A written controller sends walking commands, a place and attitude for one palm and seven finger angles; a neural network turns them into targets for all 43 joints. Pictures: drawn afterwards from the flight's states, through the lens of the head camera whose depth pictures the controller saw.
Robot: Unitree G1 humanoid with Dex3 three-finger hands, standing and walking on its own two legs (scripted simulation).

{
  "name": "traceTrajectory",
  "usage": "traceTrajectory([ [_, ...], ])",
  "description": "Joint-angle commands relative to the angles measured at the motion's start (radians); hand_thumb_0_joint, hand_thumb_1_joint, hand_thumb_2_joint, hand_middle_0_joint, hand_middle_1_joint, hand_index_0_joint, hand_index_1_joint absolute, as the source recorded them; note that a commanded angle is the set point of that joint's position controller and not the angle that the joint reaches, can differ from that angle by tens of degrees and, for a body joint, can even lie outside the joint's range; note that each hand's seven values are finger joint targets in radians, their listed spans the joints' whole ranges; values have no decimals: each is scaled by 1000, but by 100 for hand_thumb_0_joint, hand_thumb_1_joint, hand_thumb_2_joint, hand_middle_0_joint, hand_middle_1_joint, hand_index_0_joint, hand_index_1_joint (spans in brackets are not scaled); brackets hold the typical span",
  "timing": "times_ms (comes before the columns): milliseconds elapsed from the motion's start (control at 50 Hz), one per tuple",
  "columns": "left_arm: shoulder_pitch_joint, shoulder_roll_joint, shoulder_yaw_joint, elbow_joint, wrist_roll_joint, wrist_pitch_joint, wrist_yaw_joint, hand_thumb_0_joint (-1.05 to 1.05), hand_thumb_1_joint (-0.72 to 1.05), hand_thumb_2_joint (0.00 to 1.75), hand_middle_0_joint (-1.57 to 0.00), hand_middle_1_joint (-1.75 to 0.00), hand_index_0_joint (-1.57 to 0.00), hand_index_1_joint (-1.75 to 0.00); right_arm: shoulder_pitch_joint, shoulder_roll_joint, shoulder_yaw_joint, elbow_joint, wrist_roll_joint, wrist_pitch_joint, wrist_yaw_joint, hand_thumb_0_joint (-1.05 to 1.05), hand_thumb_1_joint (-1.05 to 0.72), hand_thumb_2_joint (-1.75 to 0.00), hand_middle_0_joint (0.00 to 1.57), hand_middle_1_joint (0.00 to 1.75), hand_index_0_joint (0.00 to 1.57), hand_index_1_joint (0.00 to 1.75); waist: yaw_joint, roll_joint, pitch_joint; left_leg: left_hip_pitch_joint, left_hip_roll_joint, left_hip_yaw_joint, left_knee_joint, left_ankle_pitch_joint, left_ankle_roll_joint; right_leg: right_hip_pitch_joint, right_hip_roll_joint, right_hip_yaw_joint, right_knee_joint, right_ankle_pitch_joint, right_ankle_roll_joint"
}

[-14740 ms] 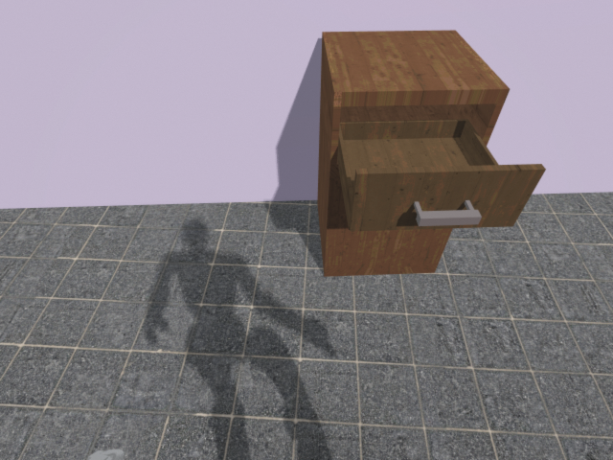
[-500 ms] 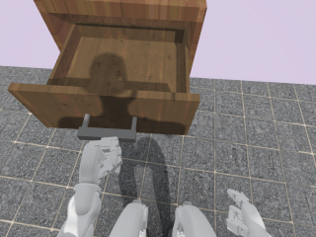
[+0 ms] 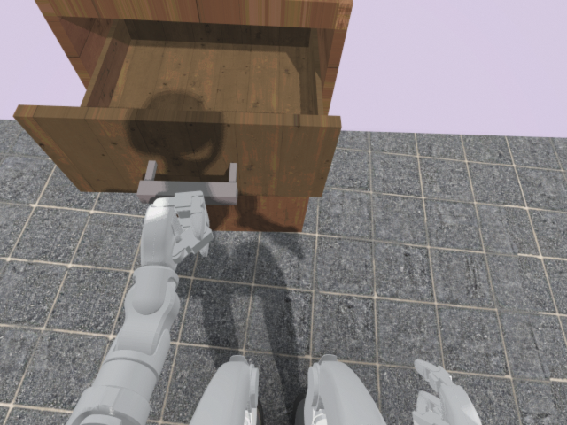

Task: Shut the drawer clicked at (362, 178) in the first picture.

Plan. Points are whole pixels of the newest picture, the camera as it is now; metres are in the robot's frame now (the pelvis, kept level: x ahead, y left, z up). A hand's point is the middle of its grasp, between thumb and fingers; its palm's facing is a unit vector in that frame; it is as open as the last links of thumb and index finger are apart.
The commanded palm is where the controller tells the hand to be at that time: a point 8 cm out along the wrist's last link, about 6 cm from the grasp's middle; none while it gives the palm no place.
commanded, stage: push the drawer shut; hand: left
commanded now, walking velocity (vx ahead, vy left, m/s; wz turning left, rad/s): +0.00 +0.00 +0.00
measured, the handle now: (191, 180) +0.45 +0.15 +0.02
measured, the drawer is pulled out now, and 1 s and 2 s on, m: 0.20 0.07 0.00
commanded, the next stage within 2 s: none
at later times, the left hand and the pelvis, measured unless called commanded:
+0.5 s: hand (210, 194) +0.43 +0.12 +0.01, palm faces +0.02 -1.00 -0.04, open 2.8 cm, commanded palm +0.42 +0.17 +0.02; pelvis +0.01 +0.00 +0.00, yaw -1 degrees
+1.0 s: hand (218, 156) +0.50 +0.11 +0.02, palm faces +0.05 -1.00 -0.05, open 3.0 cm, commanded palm +0.48 +0.16 +0.02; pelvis +0.00 +0.00 -0.01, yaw -2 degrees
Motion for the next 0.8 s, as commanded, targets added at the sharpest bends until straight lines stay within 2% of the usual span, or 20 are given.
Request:
traceTrajectory([
  [0,-344,74,57,-165,-1,-67,18,0,90,90,-140,-160,-140,-160,40,-151,-61,-105,-2,-31,-9,0,-90,-90,20,30,20,30,-40,19,-410,275,44,-133,-192,231,-58,223,-21,125,-173,158,43],
  [40,-365,79,69,-124,1,-67,23,0,90,90,-140,-160,-140,-160,52,-155,-62,-100,-3,-28,-8,0,-90,-90,20,30,20,30,-45,14,-392,271,46,-138,-196,237,-59,213,-17,118,-169,161,42],
  [100,-397,76,77,-95,8,-78,30,0,90,90,-140,-160,-140,-160,66,-154,-68,-91,-5,-20,-4,0,-90,-90,20,30,20,30,-44,18,-415,290,46,-135,-193,264,-62,215,-16,121,-167,185,43],
  [120,-419,67,68,-93,6,-81,29,0,90,90,-140,-160,-140,-160,68,-153,-67,-89,-6,-19,-2,0,-90,-90,20,30,20,30,-53,16,-423,286,44,-130,-188,267,-60,221,-16,123,-168,193,44],
  [140,-418,104,105,-85,6,-84,31,0,90,90,-140,-160,-140,-160,78,-159,-70,-86,-8,-18,-4,0,-90,-90,20,30,20,30,-47,5,-437,289,46,-135,-186,290,-61,226,-13,119,-157,212,43],
  [180,-426,94,96,-72,11,-93,27,0,90,90,-140,-160,-140,-160,82,-155,-71,-85,-7,-10,-2,0,-90,-90,20,30,20,30,-47,8,-448,297,46,-130,-188,306,-64,240,-14,125,-160,233,44],
  [240,-472,102,102,-58,14,-99,26,0,90,90,-140,-160,-140,-160,94,-158,-72,-79,-9,-4,2,0,-90,-90,20,30,20,30,-50,43,-451,315,48,-137,-190,323,-69,220,-12,118,-150,238,41],
  [280,-486,97,110,-20,15,-100,29,0,90,90,-140,-160,-140,-160,99,-156,-72,-72,-9,2,3,0,-90,-90,20,30,20,30,-56,26,-432,314,50,-138,-193,313,-69,209,-10,117,-158,228,43],
  [340,-545,138,149,32,16,-106,32,0,90,90,-140,-160,-140,-160,111,-158,-69,-64,-12,5,0,0,-90,-90,20,30,20,30,-67,1,-417,252,43,-122,-181,277,-59,233,-7,130,-163,216,45],
  [400,-603,127,142,40,21,-122,27,0,90,90,-140,-160,-140,-160,119,-155,-70,-56,-14,5,0,0,-90,-90,20,30,20,30,-74,35,-455,280,43,-122,-177,299,-62,227,-9,132,-160,236,46],
  [420,-605,146,160,56,23,-124,27,0,90,90,-140,-160,-140,-160,123,-158,-72,-54,-14,8,0,0,-90,-90,20,30,20,30,-71,28,-458,283,45,-122,-177,296,-64,223,-9,131,-160,231,46],
  [440,-625,162,170,59,23,-127,25,0,90,90,-140,-160,-140,-160,128,-161,-70,-55,-15,8,0,0,-90,-90,20,30,20,30,-68,59,-465,300,46,-131,-182,309,-68,207,-6,126,-150,231,43],
  [480,-685,144,157,91,22,-127,22,0,90,90,-140,-160,-140,-160,132,-158,-69,-43,-17,11,2,0,-90,-90,20,30,20,30,-87,59,-453,295,45,-129,-176,301,-66,194,-5,128,-157,223,45],
  [540,-714,184,195,145,25,-129,22,0,90,90,-140,-160,-140,-160,147,-165,-68,-41,-18,12,0,0,-90,-90,20,30,20,30,-91,32,-456,266,45,-129,-177,282,-61,207,-2,130,-157,213,46],
  [580,-773,162,173,150,32,-137,20,0,90,90,-140,-160,-140,-160,152,-162,-70,-34,-19,13,2,0,-90,-90,20,30,20,30,-99,66,-472,300,48,-138,-179,293,-67,180,-4,125,-154,213,47],
  [660,-857,171,180,230,44,-142,19,0,90,90,-140,-160,-140,-160,173,-170,-69,-18,-23,16,4,0,-90,-90,20,30,20,30,-119,71,-456,312,52,-155,-180,271,-68,127,0,118,-154,178,47],
  [680,-888,184,194,231,43,-149,24,0,90,90,-140,-160,-140,-160,176,-170,-70,-14,-25,17,4,0,-90,-90,20,30,20,30,-120,84,-464,310,50,-150,-177,276,-68,130,-1,120,-153,183,46],
  [720,-887,196,212,274,47,-152,27,0,90,90,-140,-160,-140,-160,189,-170,-70,-12,-28,20,7,0,-90,-90,20,30,20,30,-119,54,-489,291,47,-141,-169,285,-62,161,1,127,-157,198,48],
  [740,-908,224,231,280,49,-157,26,0,90,90,-140,-160,-140,-160,197,-175,-71,-11,-31,20,6,0,-90,-90,20,30,20,30,-123,56,-503,295,49,-148,-167,301,-64,158,2,124,-144,212,47],
  [780,-946,224,229,298,54,-165,23,0,90,90,-140,-160,-140,-160,201,-171,-67,-5,-33,24,10,0,-90,-90,20,30,20,30,-124,76,-510,296,48,-144,-165,303,-64,158,2,127,-146,212,47],
])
